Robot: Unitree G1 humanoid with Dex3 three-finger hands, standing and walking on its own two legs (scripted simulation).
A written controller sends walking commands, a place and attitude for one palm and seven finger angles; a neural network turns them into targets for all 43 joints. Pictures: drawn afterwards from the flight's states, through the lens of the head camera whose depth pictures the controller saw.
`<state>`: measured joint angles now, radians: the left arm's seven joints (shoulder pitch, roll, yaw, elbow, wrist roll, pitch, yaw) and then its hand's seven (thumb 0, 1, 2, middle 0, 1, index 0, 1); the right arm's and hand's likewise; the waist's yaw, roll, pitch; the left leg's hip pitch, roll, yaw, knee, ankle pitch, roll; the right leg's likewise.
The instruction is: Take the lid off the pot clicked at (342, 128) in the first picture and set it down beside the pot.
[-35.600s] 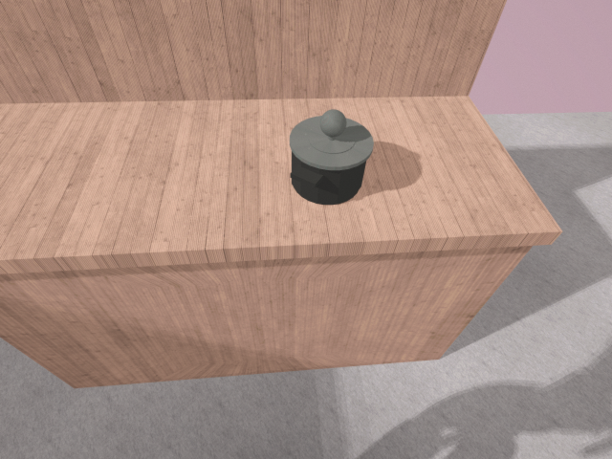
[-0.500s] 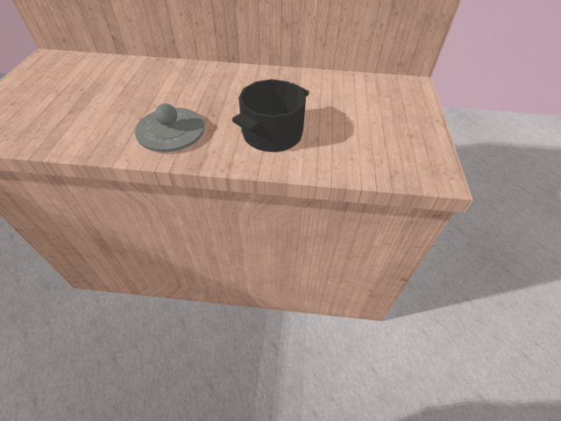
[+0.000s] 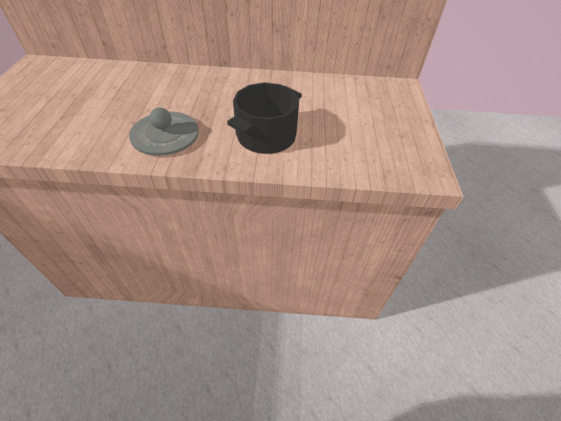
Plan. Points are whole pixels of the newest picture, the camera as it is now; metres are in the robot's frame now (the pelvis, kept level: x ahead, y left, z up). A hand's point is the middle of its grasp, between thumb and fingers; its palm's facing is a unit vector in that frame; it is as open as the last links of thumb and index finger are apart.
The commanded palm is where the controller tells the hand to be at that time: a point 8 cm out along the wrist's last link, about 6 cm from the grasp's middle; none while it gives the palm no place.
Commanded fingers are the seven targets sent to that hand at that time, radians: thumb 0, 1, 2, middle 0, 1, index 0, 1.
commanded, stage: let the arm hang, fingers relaxed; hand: left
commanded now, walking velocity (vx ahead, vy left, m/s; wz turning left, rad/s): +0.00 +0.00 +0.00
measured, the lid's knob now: (160, 118) +0.71 +0.30 +0.01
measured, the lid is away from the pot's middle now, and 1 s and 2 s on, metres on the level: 0.24 0.24 0.24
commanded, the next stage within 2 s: look to check the result in 0.84 s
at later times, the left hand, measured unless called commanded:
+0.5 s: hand out of the picture +0.01 +0.18 -0.18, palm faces +0.06 -0.98 -0.20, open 7.3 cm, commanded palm none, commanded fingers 0.00 0.90 0.90 -0.20 -0.30 -0.20 -0.30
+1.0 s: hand out of the picture +0.00 +0.18 -0.18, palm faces +0.06 -0.98 -0.20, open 7.3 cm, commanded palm none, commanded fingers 0.00 0.90 0.90 -0.20 -0.30 -0.20 -0.30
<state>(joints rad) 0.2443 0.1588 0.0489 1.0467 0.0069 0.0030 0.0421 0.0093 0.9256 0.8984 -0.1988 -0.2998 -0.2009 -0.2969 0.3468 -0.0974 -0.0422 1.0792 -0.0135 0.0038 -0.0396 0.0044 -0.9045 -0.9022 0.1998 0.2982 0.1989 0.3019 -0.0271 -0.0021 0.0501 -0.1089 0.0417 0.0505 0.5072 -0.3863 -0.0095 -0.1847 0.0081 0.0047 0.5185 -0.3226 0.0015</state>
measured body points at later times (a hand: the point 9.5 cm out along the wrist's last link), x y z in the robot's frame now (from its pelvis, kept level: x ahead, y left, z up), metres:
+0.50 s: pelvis +0.00 +0.00 +0.00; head +0.02 +0.01 +0.45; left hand +0.01 +0.23 -0.16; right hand -0.02 -0.21 -0.16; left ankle -0.07 +0.12 -0.73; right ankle -0.03 -0.12 -0.73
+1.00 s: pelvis -0.01 +0.00 +0.00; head +0.01 +0.01 +0.45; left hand +0.00 +0.23 -0.16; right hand -0.03 -0.20 -0.16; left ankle -0.07 +0.12 -0.73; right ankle -0.03 -0.12 -0.73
